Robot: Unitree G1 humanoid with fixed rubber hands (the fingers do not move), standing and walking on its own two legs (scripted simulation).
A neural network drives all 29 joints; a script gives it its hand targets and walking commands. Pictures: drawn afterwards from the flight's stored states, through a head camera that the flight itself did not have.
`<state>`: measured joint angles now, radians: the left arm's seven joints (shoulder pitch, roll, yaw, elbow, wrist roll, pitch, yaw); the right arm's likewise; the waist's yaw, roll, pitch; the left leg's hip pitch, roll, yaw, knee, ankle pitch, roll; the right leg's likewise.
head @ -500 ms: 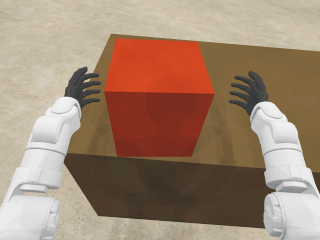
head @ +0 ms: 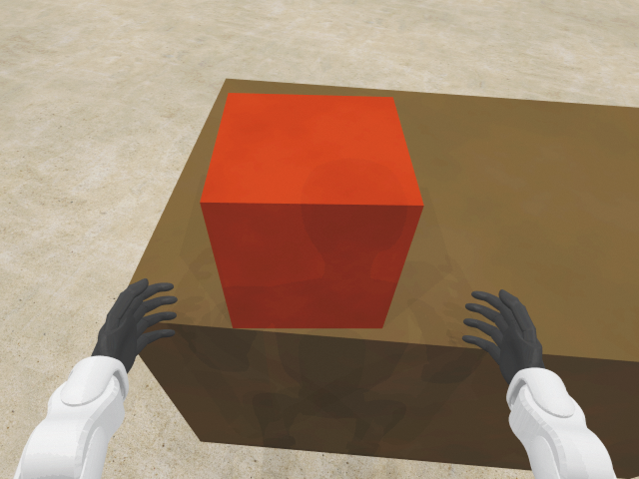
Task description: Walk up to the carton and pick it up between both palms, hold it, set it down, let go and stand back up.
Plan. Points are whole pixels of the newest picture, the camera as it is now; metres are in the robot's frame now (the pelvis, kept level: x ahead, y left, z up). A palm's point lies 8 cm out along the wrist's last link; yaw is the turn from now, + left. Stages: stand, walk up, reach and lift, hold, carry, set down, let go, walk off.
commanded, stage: set down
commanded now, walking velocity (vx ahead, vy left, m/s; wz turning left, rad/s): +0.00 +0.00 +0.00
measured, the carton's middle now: (309, 217) +0.47 +0.02 +0.06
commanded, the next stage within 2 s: none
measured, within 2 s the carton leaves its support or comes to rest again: neither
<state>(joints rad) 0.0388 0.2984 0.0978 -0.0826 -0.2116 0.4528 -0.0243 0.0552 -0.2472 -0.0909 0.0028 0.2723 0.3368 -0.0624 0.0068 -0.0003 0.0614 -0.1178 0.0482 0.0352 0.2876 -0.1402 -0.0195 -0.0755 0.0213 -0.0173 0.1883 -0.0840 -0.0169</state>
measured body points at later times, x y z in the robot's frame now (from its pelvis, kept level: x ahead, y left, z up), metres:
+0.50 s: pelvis +0.03 +0.00 +0.00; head +0.03 +0.02 +0.45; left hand +0.24 +0.25 +0.04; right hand +0.24 -0.22 +0.04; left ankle +0.01 +0.13 -0.75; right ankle +0.01 -0.12 -0.75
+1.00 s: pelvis +0.04 +0.00 +0.00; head +0.03 +0.01 +0.45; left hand +0.22 +0.24 +0.00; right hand +0.23 -0.21 +0.01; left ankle +0.01 +0.13 -0.75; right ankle +0.01 -0.12 -0.75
